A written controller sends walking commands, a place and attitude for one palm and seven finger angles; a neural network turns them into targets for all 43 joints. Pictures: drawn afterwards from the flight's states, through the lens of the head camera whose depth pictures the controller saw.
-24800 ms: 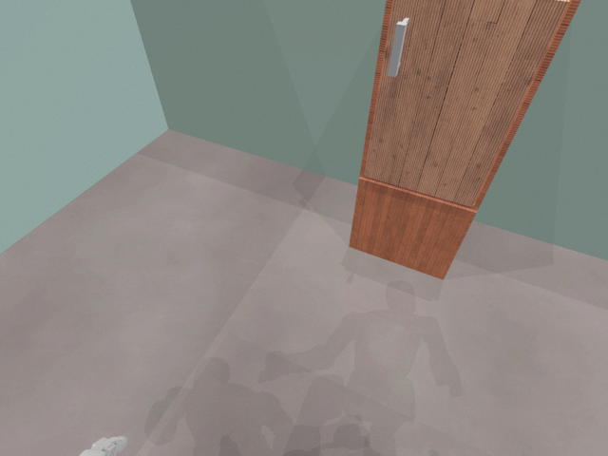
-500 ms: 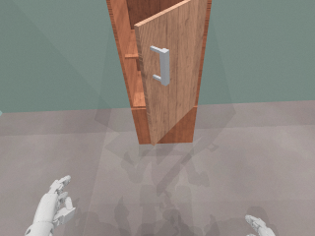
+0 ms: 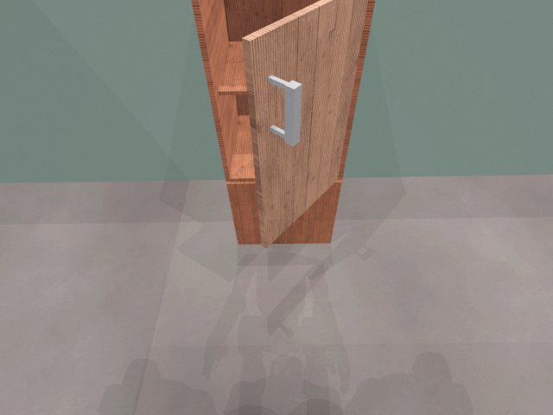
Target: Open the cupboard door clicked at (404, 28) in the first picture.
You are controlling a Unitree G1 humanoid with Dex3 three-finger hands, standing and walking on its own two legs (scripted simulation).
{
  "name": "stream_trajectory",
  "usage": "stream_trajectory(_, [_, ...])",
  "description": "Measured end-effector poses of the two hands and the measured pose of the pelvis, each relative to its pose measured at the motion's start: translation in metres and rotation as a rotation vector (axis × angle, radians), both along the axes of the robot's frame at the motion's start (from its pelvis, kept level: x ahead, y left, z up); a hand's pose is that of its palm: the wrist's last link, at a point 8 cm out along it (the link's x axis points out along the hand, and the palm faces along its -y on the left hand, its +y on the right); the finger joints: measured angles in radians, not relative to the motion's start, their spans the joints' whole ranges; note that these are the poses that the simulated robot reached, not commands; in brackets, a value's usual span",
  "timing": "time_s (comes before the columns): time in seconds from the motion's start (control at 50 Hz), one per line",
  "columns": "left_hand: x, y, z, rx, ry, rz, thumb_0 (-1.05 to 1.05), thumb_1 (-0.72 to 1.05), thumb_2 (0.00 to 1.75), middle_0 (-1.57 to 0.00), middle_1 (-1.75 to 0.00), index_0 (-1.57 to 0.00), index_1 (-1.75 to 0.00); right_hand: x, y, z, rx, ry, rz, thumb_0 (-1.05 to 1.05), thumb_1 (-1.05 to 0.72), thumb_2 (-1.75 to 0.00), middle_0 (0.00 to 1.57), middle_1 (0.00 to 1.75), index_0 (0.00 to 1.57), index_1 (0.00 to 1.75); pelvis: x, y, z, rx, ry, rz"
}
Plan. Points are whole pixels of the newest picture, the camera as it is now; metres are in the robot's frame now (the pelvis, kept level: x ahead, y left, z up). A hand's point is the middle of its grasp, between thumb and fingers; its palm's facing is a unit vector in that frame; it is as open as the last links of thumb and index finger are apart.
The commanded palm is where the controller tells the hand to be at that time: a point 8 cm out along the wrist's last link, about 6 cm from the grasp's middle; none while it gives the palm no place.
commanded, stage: let the arm hang, fingers relaxed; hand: left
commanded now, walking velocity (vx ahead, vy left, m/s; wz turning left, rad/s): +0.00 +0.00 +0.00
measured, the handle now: (283, 111) +0.62 +0.02 +0.11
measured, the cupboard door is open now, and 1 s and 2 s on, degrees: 49 49 49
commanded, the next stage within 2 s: look to check the result in 0.46 s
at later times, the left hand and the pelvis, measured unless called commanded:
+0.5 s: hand out of the picture +0.02 +0.16 -0.17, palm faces +0.05 -0.98 -0.18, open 7.3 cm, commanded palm none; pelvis +0.02 +0.00 +0.00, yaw +0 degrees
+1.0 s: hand out of the picture +0.03 +0.15 -0.17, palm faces +0.05 -0.98 -0.19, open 7.3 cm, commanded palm none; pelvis +0.04 -0.01 +0.00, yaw +0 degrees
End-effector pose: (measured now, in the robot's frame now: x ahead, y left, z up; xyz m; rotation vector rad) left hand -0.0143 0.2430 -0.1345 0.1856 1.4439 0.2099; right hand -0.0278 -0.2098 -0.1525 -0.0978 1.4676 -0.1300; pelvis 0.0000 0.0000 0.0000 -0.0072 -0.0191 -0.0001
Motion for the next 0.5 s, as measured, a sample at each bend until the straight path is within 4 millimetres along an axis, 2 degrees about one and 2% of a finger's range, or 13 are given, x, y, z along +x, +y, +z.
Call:
stream_trajectory(0.14, [0.009, -0.011, -0.003, -0.028, -0.017, 0.004, 0.0, 0.91, 0.9, -0.2, -0.3, -0.2, -0.29, -0.006, 0.008, 0.0, 0.011, 0.02, -0.013, 0.0, -0.9, -0.9, 0.2, 0.3, 0.2, 0.3, 0.005, 0.002, 0.001, 0.006, -0.002, -0.003])
stream_trajectory(0.26, [0.023, -0.027, -0.008, -0.065, -0.044, -0.005, 0.01, 0.91, 0.9, -0.2, -0.3, -0.2, -0.29, 0.006, 0.008, 0.001, 0.003, -0.005, -0.017, 0.0, -0.9, -0.9, 0.2, 0.3, 0.2, 0.3, 0.01, 0.001, 0.002, 0.008, -0.005, -0.006])
stream_trajectory(0.5, [0.027, -0.032, -0.008, -0.072, -0.031, 0.009, 0.01, 0.92, 0.9, -0.2, -0.3, -0.2, -0.29, 0.029, 0.004, 0.003, -0.004, -0.034, -0.007, 0.0, -0.9, -0.9, 0.2, 0.3, 0.2, 0.3, 0.02, -0.002, 0.002, 0.007, -0.001, -0.005])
